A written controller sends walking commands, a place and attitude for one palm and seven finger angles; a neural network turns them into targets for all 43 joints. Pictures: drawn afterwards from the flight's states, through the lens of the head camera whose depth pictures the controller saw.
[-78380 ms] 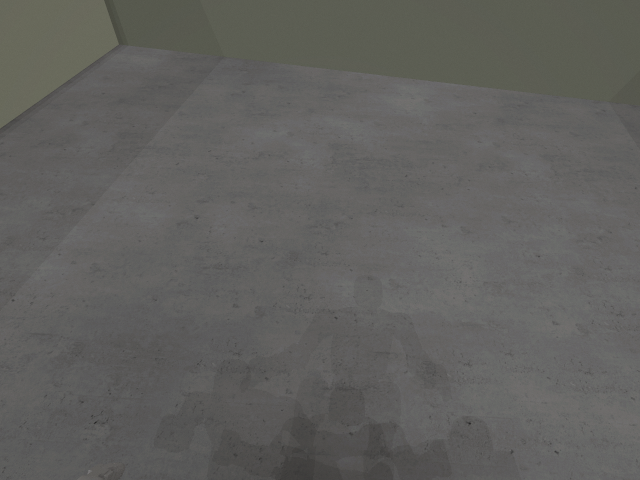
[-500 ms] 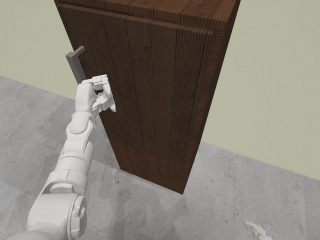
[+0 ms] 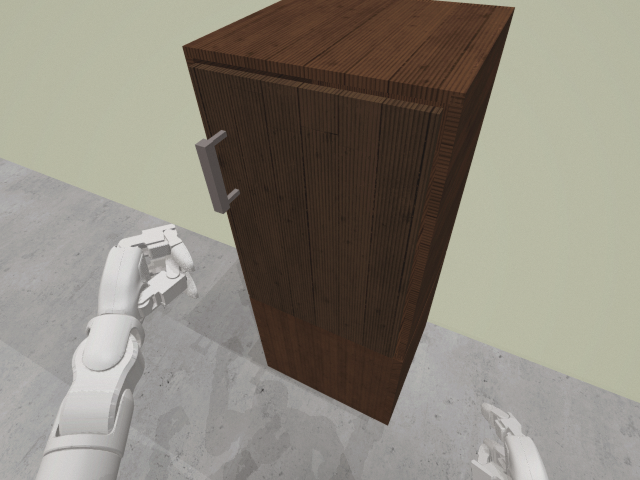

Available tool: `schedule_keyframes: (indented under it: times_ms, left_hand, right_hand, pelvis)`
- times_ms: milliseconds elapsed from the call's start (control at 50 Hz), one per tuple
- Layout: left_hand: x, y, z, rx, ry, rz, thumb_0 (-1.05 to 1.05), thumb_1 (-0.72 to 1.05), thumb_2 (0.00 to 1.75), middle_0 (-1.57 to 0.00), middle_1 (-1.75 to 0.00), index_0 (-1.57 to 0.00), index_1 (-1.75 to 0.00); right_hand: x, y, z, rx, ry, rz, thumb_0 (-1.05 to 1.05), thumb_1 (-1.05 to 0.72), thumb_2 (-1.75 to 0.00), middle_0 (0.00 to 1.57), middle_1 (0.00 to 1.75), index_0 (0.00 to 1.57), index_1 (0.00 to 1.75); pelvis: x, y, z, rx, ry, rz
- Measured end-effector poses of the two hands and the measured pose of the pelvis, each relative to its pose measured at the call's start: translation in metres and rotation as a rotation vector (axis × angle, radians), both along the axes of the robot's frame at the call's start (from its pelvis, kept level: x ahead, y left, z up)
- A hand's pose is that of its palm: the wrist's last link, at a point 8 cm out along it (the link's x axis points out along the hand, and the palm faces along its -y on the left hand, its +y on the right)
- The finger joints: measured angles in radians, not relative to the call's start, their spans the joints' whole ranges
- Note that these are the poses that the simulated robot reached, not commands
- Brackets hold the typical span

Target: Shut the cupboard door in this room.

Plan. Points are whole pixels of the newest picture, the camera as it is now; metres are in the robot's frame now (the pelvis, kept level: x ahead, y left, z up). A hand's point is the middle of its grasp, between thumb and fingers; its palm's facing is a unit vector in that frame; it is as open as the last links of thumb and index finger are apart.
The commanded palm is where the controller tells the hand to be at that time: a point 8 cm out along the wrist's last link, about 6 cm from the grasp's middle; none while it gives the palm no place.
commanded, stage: draw the hand back to the body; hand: left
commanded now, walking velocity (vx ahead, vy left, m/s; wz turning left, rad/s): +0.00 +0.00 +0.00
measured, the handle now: (221, 172) +0.59 +0.22 +0.09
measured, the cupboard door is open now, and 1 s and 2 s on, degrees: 0 0 0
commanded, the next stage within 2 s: step back with the hand held close in 0.94 s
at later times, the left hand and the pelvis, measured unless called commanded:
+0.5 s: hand (70, 334) +0.21 +0.26 +0.16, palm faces +0.42 -0.83 -0.37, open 5.6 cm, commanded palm +0.16 +0.30 +0.18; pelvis +0.01 +0.01 +0.01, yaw +0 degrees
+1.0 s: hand (58, 338) +0.20 +0.26 +0.17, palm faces +0.46 -0.79 -0.40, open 7.4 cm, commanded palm +0.16 +0.30 +0.18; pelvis +0.02 +0.00 +0.01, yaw +0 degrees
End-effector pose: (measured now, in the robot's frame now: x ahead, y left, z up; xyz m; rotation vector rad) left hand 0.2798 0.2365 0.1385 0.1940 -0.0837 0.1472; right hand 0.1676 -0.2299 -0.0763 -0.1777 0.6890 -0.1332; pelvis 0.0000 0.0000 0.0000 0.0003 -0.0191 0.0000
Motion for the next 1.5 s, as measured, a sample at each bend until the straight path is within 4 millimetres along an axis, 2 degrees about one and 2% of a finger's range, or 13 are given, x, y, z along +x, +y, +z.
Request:
schedule_keyframes:
  times_ms: [120, 300, 640, 760, 940, 1160, 1340, 1500]
  left_hand:
    - [-0.032, 0.018, 0.003, 0.052, -0.006, 0.106, 0.02, 0.9, 0.9, -1.03, -1.21, -1.03, -1.21]
    - [-0.068, 0.042, 0.023, 0.127, -0.051, 0.197, 0.02, 0.9, 0.9, -0.79, -0.94, -0.79, -0.95]
    - [-0.135, 0.073, 0.047, 0.283, -0.05, 0.363, 0.01, 0.89, 0.9, -0.34, -0.44, -0.34, -0.45]
    - [-0.133, 0.071, 0.042, 0.249, -0.052, 0.388, 0.01, 0.89, 0.9, -0.25, -0.35, -0.25, -0.35]
    - [-0.121, 0.06, 0.043, 0.248, -0.063, 0.331, 0.01, 0.89, 0.9, -0.21, -0.31, -0.21, -0.31]
    - [-0.116, 0.066, 0.048, 0.298, -0.065, 0.325, 0.01, 0.89, 0.9, -0.21, -0.3, -0.21, -0.3]
    - [-0.119, 0.078, 0.043, 0.352, -0.022, 0.258, 0.01, 0.89, 0.9, -0.21, -0.3, -0.21, -0.3]
    - [-0.145, 0.089, 0.047, 0.363, -0.082, 0.245, 0.01, 0.89, 0.89, -0.21, -0.3, -0.21, -0.3]
  right_hand:
    - [0.008, 0.013, 0.007, -0.01, -0.003, 0.042, 0.01, -0.91, -0.9, 0.2, 0.3, 0.2, 0.3]
    - [0.01, 0.026, 0.006, 0.01, 0.004, 0.069, 0.01, -0.91, -0.9, 0.21, 0.3, 0.2, 0.3]
    - [0.018, 0.015, 0.002, 0.0, -0.009, 0.065, 0.01, -0.91, -0.9, 0.21, 0.3, 0.2, 0.3]
    - [0.025, 0.014, 0.004, -0.016, -0.019, 0.084, 0.01, -0.91, -0.9, 0.21, 0.3, 0.2, 0.3]
    - [0.028, 0.014, 0.009, -0.007, -0.046, 0.072, 0.01, -0.91, -0.9, 0.21, 0.3, 0.2, 0.3]
    - [0.022, 0.008, 0.001, -0.006, 0.008, 0.046, 0.01, -0.91, -0.9, 0.21, 0.3, 0.2, 0.3]
    - [0.0, 0.002, 0.002, -0.043, 0.065, -0.053, 0.01, -0.91, -0.9, 0.21, 0.3, 0.2, 0.3]
    - [-0.032, 0.012, 0.01, -0.059, 0.052, -0.069, 0.01, -0.91, -0.9, 0.21, 0.3, 0.2, 0.3]
  pelvis:
    - [-0.002, 0.003, 0.006, -0.001, -0.033, 0.002]
    - [0.002, 0.007, 0.009, 0.0, -0.056, -0.001]
    - [0.013, 0.004, 0.009, -0.003, -0.057, 0.004]
    - [0.011, 0.002, 0.009, 0.0, -0.059, 0.013]
    - [0.015, -0.001, 0.009, -0.001, -0.057, 0.002]
    - [0.015, 0.002, 0.008, -0.015, -0.016, 0.007]
    - [0.0, 0.018, 0.005, -0.007, 0.026, -0.011]
    - [-0.028, 0.026, 0.003, -0.01, 0.023, -0.017]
